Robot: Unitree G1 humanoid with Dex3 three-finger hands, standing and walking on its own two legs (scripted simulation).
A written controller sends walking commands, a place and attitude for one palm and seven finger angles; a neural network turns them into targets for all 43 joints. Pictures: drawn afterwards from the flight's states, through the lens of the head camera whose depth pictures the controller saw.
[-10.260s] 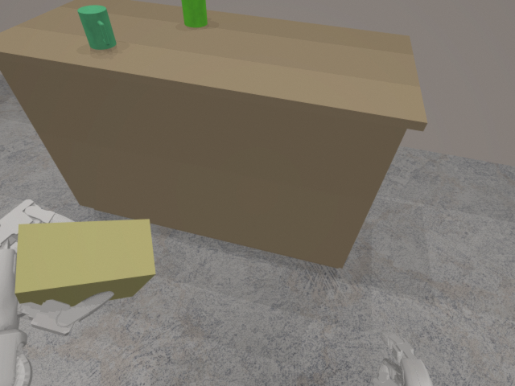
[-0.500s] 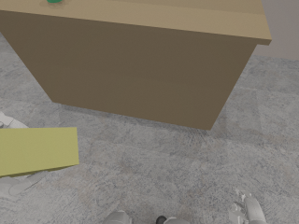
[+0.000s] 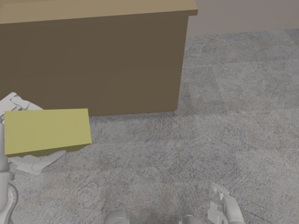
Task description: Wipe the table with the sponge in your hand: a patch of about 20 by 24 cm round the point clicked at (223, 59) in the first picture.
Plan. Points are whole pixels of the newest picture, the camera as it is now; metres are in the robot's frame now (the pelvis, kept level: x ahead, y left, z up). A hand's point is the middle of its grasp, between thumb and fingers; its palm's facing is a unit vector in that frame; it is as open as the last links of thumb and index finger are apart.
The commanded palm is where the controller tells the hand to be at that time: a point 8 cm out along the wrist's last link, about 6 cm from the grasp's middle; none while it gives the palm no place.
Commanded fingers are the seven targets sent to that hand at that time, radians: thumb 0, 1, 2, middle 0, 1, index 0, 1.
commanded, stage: turn to face it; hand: left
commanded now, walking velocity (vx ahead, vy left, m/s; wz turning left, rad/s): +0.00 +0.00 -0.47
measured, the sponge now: (60, 134) +0.26 +0.20 +0.16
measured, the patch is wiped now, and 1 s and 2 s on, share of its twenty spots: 0.00 0.00 0.00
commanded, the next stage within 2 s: take the last steps up to it in 0.42 s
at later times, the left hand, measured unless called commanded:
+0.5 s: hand (47, 155) +0.20 +0.19 +0.18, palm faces +0.25 -0.89 -0.38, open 10.2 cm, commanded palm +0.17 +0.23 +0.20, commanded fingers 0.00 0.10 1.30 -1.20 -1.60 -1.20 -1.60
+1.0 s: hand (55, 171) +0.18 +0.16 +0.19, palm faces +0.22 -0.88 -0.43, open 10.2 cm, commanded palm +0.14 +0.21 +0.20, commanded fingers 0.00 0.10 1.30 -1.20 -1.60 -1.20 -1.60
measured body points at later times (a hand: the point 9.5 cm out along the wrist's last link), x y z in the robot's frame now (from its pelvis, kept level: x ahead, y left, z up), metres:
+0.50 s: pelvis -0.05 -0.01 +0.02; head -0.04 +0.00 +0.47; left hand +0.18 +0.24 +0.20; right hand +0.07 -0.26 -0.06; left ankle -0.03 +0.12 -0.71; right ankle -0.07 -0.12 -0.66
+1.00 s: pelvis -0.07 -0.03 +0.02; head -0.05 -0.03 +0.47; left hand +0.16 +0.21 +0.21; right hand -0.02 -0.33 -0.07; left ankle -0.02 +0.09 -0.70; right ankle -0.10 -0.14 -0.71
